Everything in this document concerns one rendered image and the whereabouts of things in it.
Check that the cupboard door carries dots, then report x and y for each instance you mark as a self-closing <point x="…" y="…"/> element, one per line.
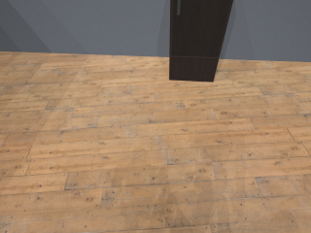
<point x="199" y="28"/>

